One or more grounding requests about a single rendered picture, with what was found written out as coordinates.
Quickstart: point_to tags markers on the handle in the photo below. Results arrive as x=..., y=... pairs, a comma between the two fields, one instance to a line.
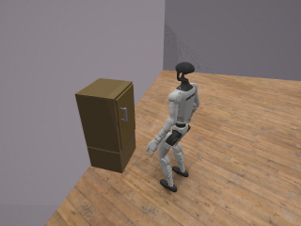
x=124, y=114

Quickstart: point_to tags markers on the robot left hand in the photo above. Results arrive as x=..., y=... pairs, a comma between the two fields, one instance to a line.
x=153, y=146

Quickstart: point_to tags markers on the robot left foot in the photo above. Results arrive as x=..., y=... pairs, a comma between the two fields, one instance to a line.
x=164, y=183

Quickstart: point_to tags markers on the robot left upper arm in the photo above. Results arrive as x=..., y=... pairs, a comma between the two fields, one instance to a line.
x=173, y=101

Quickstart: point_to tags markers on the left robot forearm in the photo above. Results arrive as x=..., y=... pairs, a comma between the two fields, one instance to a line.
x=166, y=128

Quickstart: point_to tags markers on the robot right foot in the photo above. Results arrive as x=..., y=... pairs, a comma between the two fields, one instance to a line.
x=178, y=170

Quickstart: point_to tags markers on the cupboard door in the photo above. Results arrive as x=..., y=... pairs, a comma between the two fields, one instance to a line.
x=126, y=128

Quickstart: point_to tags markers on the robot foot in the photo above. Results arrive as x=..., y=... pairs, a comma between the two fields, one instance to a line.
x=164, y=183
x=178, y=170

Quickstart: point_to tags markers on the right robot forearm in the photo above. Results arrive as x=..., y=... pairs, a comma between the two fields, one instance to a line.
x=193, y=111

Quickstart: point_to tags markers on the robot right upper arm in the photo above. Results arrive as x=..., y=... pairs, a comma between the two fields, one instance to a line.
x=196, y=99

